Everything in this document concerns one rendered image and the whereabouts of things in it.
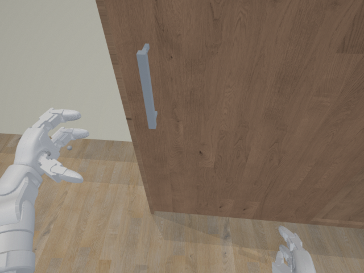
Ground left robot forearm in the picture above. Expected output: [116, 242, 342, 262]
[0, 164, 43, 273]

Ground left robot hand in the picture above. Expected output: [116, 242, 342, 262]
[14, 108, 89, 183]

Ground right robot hand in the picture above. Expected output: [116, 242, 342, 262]
[272, 226, 316, 273]

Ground wardrobe door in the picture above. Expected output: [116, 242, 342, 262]
[105, 0, 364, 224]
[314, 167, 364, 222]

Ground handle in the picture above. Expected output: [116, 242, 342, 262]
[136, 43, 158, 129]

